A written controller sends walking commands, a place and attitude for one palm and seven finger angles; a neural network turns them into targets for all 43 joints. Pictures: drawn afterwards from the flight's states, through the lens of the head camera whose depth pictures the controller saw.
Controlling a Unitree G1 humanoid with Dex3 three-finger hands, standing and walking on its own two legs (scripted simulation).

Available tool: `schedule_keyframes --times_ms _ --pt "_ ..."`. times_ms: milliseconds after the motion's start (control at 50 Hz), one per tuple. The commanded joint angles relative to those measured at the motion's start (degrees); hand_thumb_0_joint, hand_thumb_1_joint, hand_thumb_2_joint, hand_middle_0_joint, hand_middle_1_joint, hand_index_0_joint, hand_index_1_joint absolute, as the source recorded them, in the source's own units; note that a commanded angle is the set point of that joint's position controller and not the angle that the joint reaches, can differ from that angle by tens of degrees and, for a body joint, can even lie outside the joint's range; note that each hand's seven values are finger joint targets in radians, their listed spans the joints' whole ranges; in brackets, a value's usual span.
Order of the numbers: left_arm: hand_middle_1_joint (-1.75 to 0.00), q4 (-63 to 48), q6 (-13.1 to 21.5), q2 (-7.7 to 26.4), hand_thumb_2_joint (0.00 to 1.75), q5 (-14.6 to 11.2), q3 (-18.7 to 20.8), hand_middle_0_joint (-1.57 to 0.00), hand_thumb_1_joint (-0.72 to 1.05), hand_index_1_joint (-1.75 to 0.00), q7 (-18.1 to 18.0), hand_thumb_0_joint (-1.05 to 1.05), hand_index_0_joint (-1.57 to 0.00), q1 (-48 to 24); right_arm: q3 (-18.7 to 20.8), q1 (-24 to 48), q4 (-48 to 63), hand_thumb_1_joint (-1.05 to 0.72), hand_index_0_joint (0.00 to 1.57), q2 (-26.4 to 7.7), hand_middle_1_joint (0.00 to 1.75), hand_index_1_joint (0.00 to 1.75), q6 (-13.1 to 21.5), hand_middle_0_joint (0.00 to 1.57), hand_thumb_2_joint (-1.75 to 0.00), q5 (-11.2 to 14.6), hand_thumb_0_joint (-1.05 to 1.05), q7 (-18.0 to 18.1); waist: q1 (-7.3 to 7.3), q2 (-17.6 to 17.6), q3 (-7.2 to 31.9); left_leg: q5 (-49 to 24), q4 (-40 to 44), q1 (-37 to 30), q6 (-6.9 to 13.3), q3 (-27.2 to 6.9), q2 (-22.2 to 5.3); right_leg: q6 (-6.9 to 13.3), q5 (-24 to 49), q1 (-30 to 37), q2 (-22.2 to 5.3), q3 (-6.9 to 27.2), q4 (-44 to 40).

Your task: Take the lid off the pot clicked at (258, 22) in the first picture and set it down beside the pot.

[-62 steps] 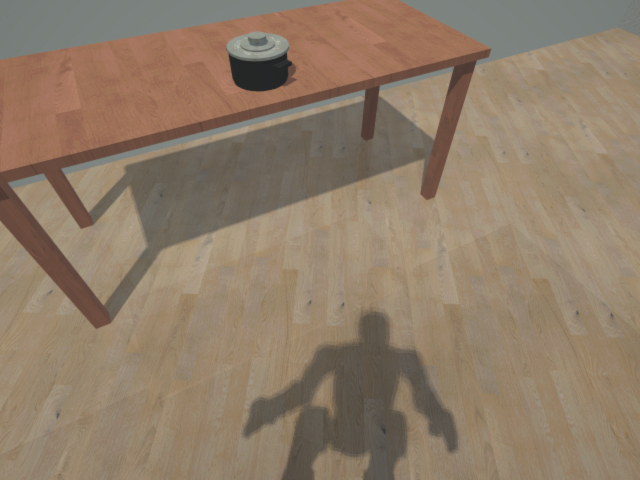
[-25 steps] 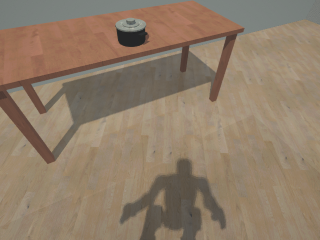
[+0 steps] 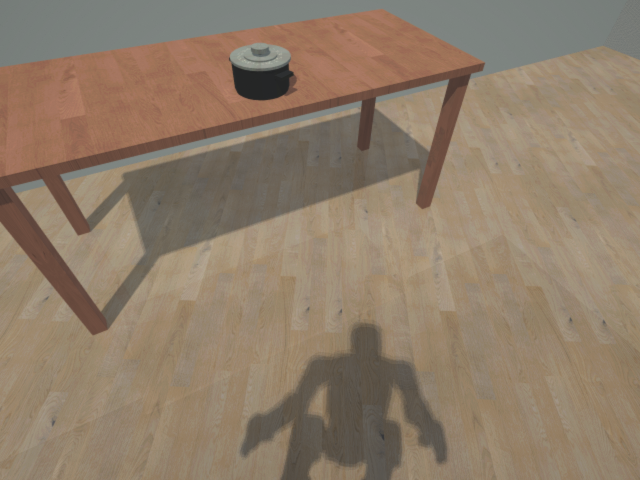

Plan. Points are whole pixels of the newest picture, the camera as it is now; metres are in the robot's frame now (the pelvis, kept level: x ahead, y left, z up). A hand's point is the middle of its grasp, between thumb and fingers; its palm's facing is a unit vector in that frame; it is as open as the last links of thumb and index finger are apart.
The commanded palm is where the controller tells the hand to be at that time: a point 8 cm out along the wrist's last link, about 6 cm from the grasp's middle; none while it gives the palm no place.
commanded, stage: walk to a spot facing it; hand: left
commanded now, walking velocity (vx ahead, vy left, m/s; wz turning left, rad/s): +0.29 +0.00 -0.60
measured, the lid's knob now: (259, 48) +1.20 +0.25 +0.04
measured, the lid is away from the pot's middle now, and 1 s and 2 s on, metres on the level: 0.00 0.00 0.00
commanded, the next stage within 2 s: turn to face it in 1.50 s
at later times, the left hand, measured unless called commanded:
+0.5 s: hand out of the picture +0.09 +0.13 -0.16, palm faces -0.14 -0.97 -0.17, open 7.4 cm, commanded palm none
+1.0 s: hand (277, 280) +0.52 +0.12 -0.17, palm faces -0.45 -0.87 -0.20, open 7.4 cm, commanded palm none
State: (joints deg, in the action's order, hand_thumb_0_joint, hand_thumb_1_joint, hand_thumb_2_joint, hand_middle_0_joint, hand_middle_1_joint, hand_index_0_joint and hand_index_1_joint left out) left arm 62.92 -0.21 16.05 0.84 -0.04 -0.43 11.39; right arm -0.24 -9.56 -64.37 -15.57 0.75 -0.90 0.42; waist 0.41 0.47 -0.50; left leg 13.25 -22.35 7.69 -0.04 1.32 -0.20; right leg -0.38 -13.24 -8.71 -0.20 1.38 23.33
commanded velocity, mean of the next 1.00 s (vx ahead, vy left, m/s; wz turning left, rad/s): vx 0.33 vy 0.00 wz -0.53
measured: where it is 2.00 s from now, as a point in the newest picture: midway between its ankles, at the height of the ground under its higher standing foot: (403, 370)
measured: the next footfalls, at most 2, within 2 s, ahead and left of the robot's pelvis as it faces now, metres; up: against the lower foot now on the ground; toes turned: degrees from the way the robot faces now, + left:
left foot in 0.70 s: +0.39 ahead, +0.04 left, +0.00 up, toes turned -15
right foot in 1.30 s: +0.51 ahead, -0.26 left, +0.00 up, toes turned -49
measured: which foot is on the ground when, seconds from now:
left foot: down 0.00-0.24, up 0.26-0.68, down 0.70-1.00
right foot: down 0.00-0.70, up 0.72-1.00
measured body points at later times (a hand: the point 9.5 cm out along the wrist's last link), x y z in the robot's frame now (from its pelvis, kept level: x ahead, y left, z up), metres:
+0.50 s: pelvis +0.12 -0.04 +0.00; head +0.14 -0.05 +0.45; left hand +0.10 +0.18 -0.15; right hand +0.15 -0.29 -0.15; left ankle +0.20 +0.09 -0.67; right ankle +0.03 -0.11 -0.74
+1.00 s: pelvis +0.35 -0.02 +0.00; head +0.37 -0.01 +0.45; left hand +0.54 +0.17 -0.15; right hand +0.22 -0.24 -0.14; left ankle +0.35 +0.05 -0.74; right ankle +0.33 -0.17 -0.65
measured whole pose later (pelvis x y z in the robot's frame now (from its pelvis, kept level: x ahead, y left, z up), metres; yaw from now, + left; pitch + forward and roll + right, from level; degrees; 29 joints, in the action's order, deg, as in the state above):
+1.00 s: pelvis +0.35 -0.02 +0.00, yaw -31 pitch +0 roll +0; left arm 53.5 -1.2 13.8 2.3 6.0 2.3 12.1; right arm 3.0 -20.5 -57.9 -10.4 5.3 -0.7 1.2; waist 0.5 2.8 -1.1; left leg 15.3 -21.3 6.5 3.3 15.9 -1.3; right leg -1.0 -7.2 -38.8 -5.3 -1.8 67.3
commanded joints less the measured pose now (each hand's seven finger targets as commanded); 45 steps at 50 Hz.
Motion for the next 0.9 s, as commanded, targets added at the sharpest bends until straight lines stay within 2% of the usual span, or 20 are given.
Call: schedule_keyframes --times_ms 0,80,140,180,200,220,240,300,360,500,580,600,640,660,680,700,740,780,820,880 --pt "-0.3 -3.93 -0.52 5.76 0.9 0.48 2.01 -0.2 0.9 -0.3 0.56 0.0 -0.2 3.34 2.5 -4.4 2.96 -0.9 0.2 -7.73 0.3 0.3 -0.23 0.2 -0.9 -0.31 0.0 0.59 -0.65 -2.39 -7.27 20.13 4.41 3.2 2.68 -5.82 -8.07 2.79 -15.89 -11.64 -1.67 5.98 -0.48" --pt "-0.3 -8.12 0.0 2.16 0.9 0.56 3.05 -0.2 0.9 -0.3 1.69 0.0 -0.2 2.35 4.93 -8.59 5.1 -0.9 0.2 -10.98 0.3 0.3 0.94 0.2 -0.9 -0.12 0.0 0.8 -2.2 -10.78 -7.67 23.44 11.38 -0.69 10.13 -15.96 -20.09 1.68 -12.72 -21.72 0.96 -2.32 21.53" --pt "-0.3 -9.44 0.75 0.36 0.9 0.5 3.68 -0.2 0.9 -0.3 2.41 0.0 -0.2 3.22 5.0 -6.97 6.05 -0.9 0.2 -8.87 0.3 0.3 1.83 0.2 -0.9 -0.36 0.0 0.73 -0.53 -7.08 -6.99 10.0 7.55 1.41 9.66 -8.41 -20.45 1.58 -13.68 -17.56 -2.37 -3.31 19.55" --pt "-0.3 -6.49 1.16 -0.78 0.9 0.72 4.16 -0.2 0.9 -0.3 2.46 0.0 -0.2 12.86 4.83 -4.41 6.8 -0.9 0.2 -7.53 0.3 0.3 1.8 0.2 -0.9 -0.39 0.0 0.67 3.96 -3.63 -4.52 8.58 -5.46 10.08 5.63 0.47 -15.4 2.12 -5.26 -1.5 0.09 -6.73 9.7" --pt "-0.3 -4.48 2.04 3.23 0.9 0.93 5.0 -0.2 0.9 -0.3 1.91 0.0 -0.2 20.37 4.3 -3.53 8.15 -0.9 0.2 -4.82 0.3 0.3 1.77 0.2 -0.9 0.07 0.0 0.29 7.03 8.45 -2.5 11.07 -23.57 18.98 2.07 7.1 -8.95 4.78 -10.26 7.77 -5.49 5.34 -0.93" --pt "-0.3 -3.14 2.99 9.79 0.9 0.44 6.24 -0.2 0.9 -0.3 0.87 0.0 -0.2 26.61 3.23 -0.34 11.68 -0.9 0.2 -1.13 0.3 0.3 2.19 0.2 -0.9 0.27 0.0 -0.34 8.42 22.99 -2.0 21.93 -42.08 34.5 -0.63 9.01 -1.74 11.21 -10.46 12.96 -20.35 32.86 -12.2" --pt "-0.3 -3.6 2.97 9.04 0.9 -0.36 6.1 -0.2 0.9 -0.3 -0.34 0.0 -0.2 27.24 3.64 3.91 13.47 -0.9 0.2 -3.26 0.3 0.3 2.24 0.2 -0.9 -0.05 0.0 -0.27 8.4 13.16 -2.81 19.33 -46.8 36.81 0.04 1.12 -4.07 14.36 -9.01 11.24 -21.68 37.64 -13.31" --pt "-0.3 -5.61 3.74 3.91 0.9 0.19 4.72 -0.2 0.9 -0.3 -0.42 0.0 -0.2 17.95 3.93 3.15 12.12 -0.9 0.2 -1.67 0.3 0.3 2.54 0.2 -0.9 -0.48 0.0 -0.67 2.89 1.62 -4.63 7.05 -46.19 34.38 -1.02 -1.06 -7.65 14.77 -2.64 4.3 -16.78 25.24 -10.9" --pt "-0.3 -5.72 4.46 2.75 0.9 0.42 4.67 -0.2 0.9 -0.3 -0.34 0.0 -0.2 16.77 4.28 0.28 11.33 -0.9 0.2 0.58 0.3 0.3 1.52 0.2 -0.9 -0.43 0.0 -1.0 0.68 3.29 -3.82 2.3 -41.21 30.83 -2.39 0.79 -7.11 12.93 6.43 1.25 -13.1 16.79 -11.28" --pt "-0.3 -4.47 4.89 1.93 0.9 0.5 4.74 -0.2 0.9 -0.3 -0.74 0.0 -0.2 20.14 4.44 8.05 15.96 -0.9 0.2 2.19 0.3 0.3 1.78 0.2 -0.9 -0.07 0.0 -1.73 2.78 5.98 -4.39 -2.76 -31.62 33.72 -2.71 2.22 -5.46 11.48 17.27 6.92 -10.57 14.0 -9.83" --pt "-0.3 -4.93 4.46 2.84 0.9 0.83 5.07 -0.2 0.9 -0.3 -1.12 0.0 -0.2 18.58 4.1 10.67 17.85 -0.9 0.2 2.5 0.3 0.3 2.55 0.2 -0.9 0.31 0.0 -1.87 2.91 8.05 -5.21 -0.74 -20.35 23.43 -1.21 3.24 -3.35 10.13 23.54 4.6 -10.63 13.6 -7.15" --pt "-0.3 -5.3 4.38 3.48 0.9 0.83 5.32 -0.2 0.9 -0.3 -1.08 0.0 -0.2 17.3 4.34 8.73 17.43 -0.9 0.2 2.07 0.3 0.3 2.75 0.2 -0.9 0.34 0.0 -1.67 1.7 8.27 -4.57 0.06 -17.42 18.23 -0.7 4.06 -1.93 9.75 26.48 3.28 -10.18 13.05 -4.9" --pt "-0.3 -6.08 4.33 4.17 0.9 0.47 5.8 -0.2 0.9 -0.3 -0.85 0.0 -0.2 14.5 4.96 -4.68 13.51 -0.9 0.2 -0.59 0.3 0.3 3.28 0.2 -0.9 -0.02 0.0 -0.46 -4.37 5.4 1.08 -3.7 -9.54 -1.4 0.65 4.52 0.1 7.53 30.78 -2.75 -6.14 10.03 8.99" --pt "-0.3 -6.96 4.36 2.03 0.9 -0.09 5.82 -0.2 0.9 -0.3 -0.44 0.0 -0.2 14.85 6.0 -14.3 10.98 -0.9 0.2 -5.62 0.3 0.3 3.52 0.2 -0.9 -0.62 0.0 0.43 -7.76 -0.44 6.92 -1.96 -7.9 -16.25 2.74 -3.92 -7.79 5.9 20.33 -11.5 -2.84 7.99 22.3" --pt "-0.3 -8.37 4.21 -1.58 0.9 -0.84 5.71 -0.2 0.9 -0.3 0.41 0.0 -0.2 17.03 7.34 -20.45 9.94 -0.9 0.2 -12.18 0.3 0.3 3.81 0.2 -0.9 -1.37 0.0 0.6 -7.73 -17.75 12.19 0.25 0.72 -23.19 9.41 -28.98 -26.9 2.75 -16.57 -23.93 5.3 -0.13 44.26" --pt "-0.3 -9.84 4.5 -1.11 0.9 -0.31 5.44 -0.2 0.9 -0.3 0.5 0.0 -0.2 13.47 6.66 -19.18 10.41 -0.9 0.2 -11.3 0.3 0.3 3.28 0.2 -0.9 -0.45 0.0 0.6 -6.9 -11.49 8.01 4.08 6.55 -15.69 13.01 -35.3 -29.6 3.54 -18.69 -27.46 3.01 2.37 52.77" --pt "-0.3 -9.71 3.55 -1.3 0.9 0.21 5.29 -0.2 0.9 -0.3 1.04 0.0 -0.2 10.47 4.8 -9.35 12.43 -0.9 0.2 -4.28 0.3 0.3 3.99 0.2 -0.9 -0.21 0.0 0.91 -2.43 -11.57 0.23 12.58 10.54 -2.58 10.28 -25.8 -25.79 2.95 -9.55 -30.19 -2.71 2.21 57.94" --pt "-0.3 -8.63 1.76 -2.2 0.9 1.02 5.51 -0.2 0.9 -0.3 2.15 0.0 -0.2 10.97 3.65 -6.24 12.27 -0.9 0.2 0.29 0.3 0.3 4.59 0.2 -0.9 -0.38 0.0 0.79 0.64 -9.86 -3.56 6.39 11.54 6.28 6.5 -12.2 -20.15 2.23 -3.36 -26.08 -4.71 1.3 53.65" --pt "-0.3 -8.7 0.26 -3.31 0.9 1.17 5.31 -0.2 0.9 -0.3 2.45 0.0 -0.2 11.18 3.59 -6.77 11.69 -0.9 0.2 0.93 0.3 0.3 5.22 0.2 -0.9 -0.09 0.0 0.88 1.85 -8.23 -3.07 -0.49 11.92 7.84 6.0 -3.61 -17.84 1.21 -0.1 -25.24 -5.32 0.39 50.76" --pt "-0.3 -10.0 -0.47 -3.51 0.9 1.49 5.47 -0.2 0.9 -0.3 2.73 0.0 -0.2 8.28 3.88 -10.41 10.43 -0.9 0.2 1.35 0.3 0.3 5.92 0.2 -0.9 0.18 0.0 1.0 1.66 -4.73 -2.61 -7.31 12.62 3.14 5.44 0.64 -17.46 -0.08 5.3 -30.44 -6.06 0.02 48.67"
